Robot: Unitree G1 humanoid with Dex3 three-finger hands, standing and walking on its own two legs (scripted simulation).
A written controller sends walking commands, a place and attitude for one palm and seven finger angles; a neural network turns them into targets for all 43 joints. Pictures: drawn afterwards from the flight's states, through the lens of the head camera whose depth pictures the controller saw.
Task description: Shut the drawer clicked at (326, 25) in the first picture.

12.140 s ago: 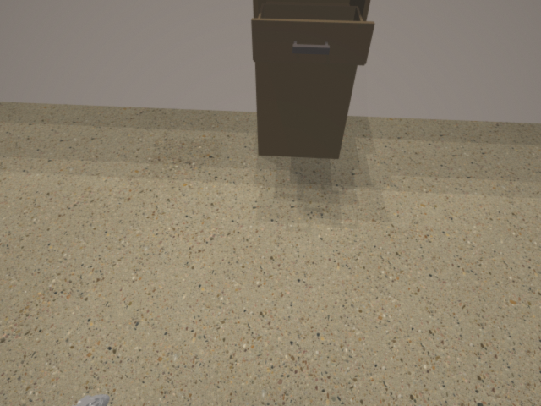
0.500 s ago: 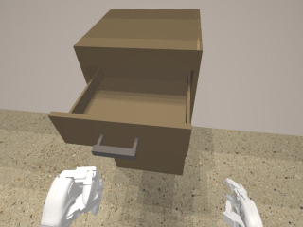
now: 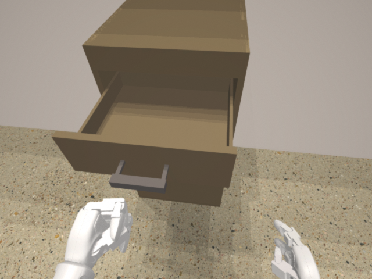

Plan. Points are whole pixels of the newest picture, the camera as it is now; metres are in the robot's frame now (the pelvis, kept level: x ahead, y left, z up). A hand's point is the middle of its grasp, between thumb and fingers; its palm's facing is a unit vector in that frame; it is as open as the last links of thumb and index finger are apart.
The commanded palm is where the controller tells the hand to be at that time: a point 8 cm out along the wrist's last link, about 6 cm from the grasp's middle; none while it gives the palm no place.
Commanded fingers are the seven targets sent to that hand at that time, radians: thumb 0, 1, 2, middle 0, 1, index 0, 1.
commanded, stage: bring the fist close to the handle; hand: left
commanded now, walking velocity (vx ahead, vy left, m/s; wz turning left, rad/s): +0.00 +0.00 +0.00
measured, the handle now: (141, 175) +0.34 +0.13 +0.03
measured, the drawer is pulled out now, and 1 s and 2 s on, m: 0.28 0.28 0.18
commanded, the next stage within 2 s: push the drawer shut in 1.00 s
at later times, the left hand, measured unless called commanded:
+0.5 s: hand (142, 215) +0.24 +0.11 +0.04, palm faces -0.11 -0.99 -0.02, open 3.2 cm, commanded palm +0.23 +0.16 +0.04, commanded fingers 0.00 0.90 0.90 -1.40 -1.60 -1.40 -1.60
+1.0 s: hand (151, 211) +0.26 +0.09 +0.03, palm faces -0.11 -0.99 -0.04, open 3.3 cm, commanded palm +0.24 +0.15 +0.03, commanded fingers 0.00 0.90 0.90 -1.40 -1.60 -1.40 -1.60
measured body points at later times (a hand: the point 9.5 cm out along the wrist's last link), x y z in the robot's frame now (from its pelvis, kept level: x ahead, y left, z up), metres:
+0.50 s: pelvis +0.00 +0.01 -0.02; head +0.04 -0.01 +0.43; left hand +0.24 +0.16 +0.04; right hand +0.16 -0.22 -0.10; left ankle -0.01 +0.10 -0.70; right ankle -0.01 -0.07 -0.70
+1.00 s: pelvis +0.00 +0.00 -0.03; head +0.06 -0.02 +0.42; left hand +0.26 +0.15 +0.03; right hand +0.16 -0.23 -0.12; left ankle -0.01 +0.10 -0.70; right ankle -0.01 -0.07 -0.70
